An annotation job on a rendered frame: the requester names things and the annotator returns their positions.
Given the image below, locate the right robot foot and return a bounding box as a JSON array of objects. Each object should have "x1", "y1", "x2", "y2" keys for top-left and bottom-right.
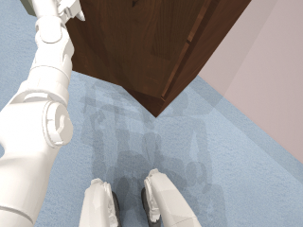
[{"x1": 141, "y1": 187, "x2": 161, "y2": 227}]

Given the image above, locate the robot right thigh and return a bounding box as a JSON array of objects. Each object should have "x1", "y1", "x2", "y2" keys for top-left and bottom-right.
[{"x1": 144, "y1": 172, "x2": 202, "y2": 227}]

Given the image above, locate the cupboard door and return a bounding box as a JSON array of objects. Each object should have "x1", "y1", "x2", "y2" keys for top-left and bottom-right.
[{"x1": 65, "y1": 0, "x2": 205, "y2": 98}]

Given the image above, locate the robot left hand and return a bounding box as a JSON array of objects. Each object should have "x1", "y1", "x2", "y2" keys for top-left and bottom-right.
[{"x1": 31, "y1": 0, "x2": 85, "y2": 23}]

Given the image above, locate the handle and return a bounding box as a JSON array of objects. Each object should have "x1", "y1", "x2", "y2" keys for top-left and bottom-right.
[{"x1": 20, "y1": 0, "x2": 37, "y2": 17}]

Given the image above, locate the left robot upper arm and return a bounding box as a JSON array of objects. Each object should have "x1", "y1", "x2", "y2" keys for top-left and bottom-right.
[{"x1": 0, "y1": 100, "x2": 74, "y2": 227}]

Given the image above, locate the left robot forearm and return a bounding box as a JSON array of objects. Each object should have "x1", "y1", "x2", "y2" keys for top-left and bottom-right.
[{"x1": 0, "y1": 15, "x2": 75, "y2": 146}]

